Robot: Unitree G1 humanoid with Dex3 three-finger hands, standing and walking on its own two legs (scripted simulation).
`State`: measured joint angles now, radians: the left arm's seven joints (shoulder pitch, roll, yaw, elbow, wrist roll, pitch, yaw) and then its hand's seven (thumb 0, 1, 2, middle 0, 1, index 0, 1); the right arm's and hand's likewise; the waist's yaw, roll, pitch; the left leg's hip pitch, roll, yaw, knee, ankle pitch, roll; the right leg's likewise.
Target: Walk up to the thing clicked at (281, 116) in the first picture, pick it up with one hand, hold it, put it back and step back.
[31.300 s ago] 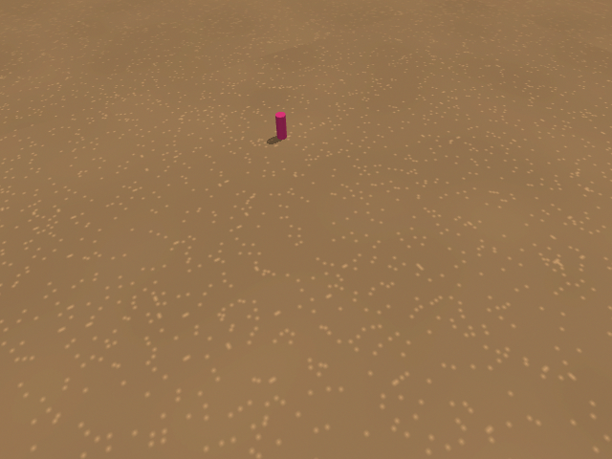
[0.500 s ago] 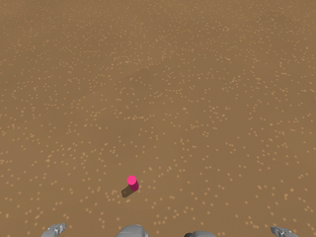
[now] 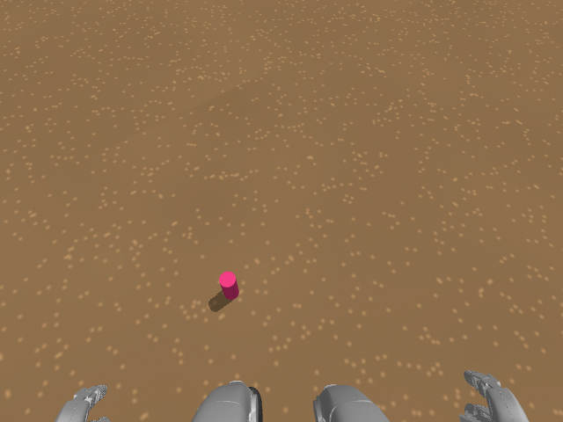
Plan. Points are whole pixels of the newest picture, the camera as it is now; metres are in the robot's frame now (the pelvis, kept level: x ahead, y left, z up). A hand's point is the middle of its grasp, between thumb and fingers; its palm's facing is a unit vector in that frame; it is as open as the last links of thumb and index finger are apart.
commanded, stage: step back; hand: left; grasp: from the side
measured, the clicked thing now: (229, 286) +0.51 +0.17 -0.69
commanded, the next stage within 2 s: none
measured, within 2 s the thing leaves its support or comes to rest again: neither
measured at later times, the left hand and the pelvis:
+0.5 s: hand out of the picture -0.02 +0.25 -0.15, palm faces +0.04 -0.93 -0.37, open 7.3 cm; pelvis -0.14 -0.01 +0.00, yaw +3 degrees
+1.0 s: hand out of the picture -0.23 +0.21 -0.13, palm faces +0.02 -0.91 -0.42, open 7.3 cm; pelvis -0.30 -0.06 +0.00, yaw +2 degrees
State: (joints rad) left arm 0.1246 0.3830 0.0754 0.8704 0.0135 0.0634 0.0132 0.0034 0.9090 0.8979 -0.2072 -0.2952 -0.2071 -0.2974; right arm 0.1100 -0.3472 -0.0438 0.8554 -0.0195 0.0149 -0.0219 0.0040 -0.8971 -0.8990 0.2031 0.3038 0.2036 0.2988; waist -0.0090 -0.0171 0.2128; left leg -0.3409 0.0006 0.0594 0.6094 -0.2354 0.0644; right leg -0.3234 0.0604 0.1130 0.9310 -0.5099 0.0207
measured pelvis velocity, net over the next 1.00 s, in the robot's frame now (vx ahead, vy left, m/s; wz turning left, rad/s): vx -0.30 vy -0.06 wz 0.03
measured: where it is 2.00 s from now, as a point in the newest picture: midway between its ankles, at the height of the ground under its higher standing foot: outside the picture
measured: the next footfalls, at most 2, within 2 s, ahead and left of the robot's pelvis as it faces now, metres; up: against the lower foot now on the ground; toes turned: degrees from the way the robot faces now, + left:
right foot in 0.10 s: -0.01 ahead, -0.14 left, +0.00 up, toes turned +2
left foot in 0.42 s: -0.10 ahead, +0.10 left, +0.00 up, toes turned +1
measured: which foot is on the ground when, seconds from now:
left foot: down 0.00-0.12, up 0.14-0.40, down 0.42-0.80, up 0.82-1.00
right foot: up 0.00-0.08, down 0.10-0.44, up 0.46-0.76, down 0.78-1.00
